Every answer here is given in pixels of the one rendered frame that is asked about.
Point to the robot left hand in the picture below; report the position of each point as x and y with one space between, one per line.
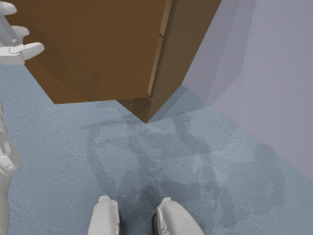
10 55

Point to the robot left upper arm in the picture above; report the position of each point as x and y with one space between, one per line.
10 160

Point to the right robot thigh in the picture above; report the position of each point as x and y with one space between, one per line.
173 217

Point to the robot thigh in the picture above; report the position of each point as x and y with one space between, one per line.
104 219
173 217

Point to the left robot thigh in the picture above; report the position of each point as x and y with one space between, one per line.
104 219

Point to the cupboard door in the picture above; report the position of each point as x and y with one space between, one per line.
94 50

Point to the handle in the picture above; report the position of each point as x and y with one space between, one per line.
7 34

